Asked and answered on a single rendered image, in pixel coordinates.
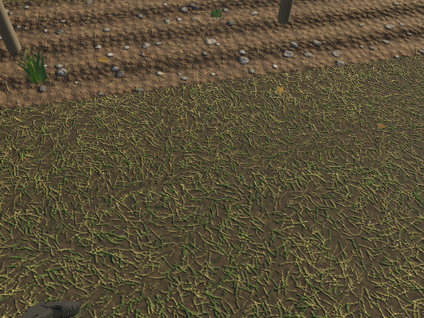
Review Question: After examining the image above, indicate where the left robot hand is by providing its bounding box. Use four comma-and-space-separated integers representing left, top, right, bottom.
18, 301, 81, 318

